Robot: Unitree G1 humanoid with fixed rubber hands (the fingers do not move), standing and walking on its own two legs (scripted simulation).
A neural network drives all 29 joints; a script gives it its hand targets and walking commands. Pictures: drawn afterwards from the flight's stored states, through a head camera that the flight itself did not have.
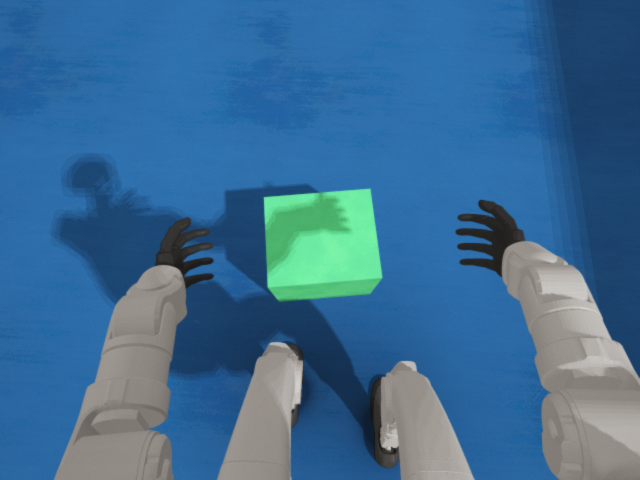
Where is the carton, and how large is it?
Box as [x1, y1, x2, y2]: [264, 189, 381, 301]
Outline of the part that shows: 370,189 264,197 267,282 268,288 279,301 369,293 381,278 381,271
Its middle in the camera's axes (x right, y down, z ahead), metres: +0.01 +0.04 +0.99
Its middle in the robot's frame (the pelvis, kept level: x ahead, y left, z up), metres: +0.52 +0.05 -0.55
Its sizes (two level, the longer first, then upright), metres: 0.254 0.216 0.234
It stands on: the floor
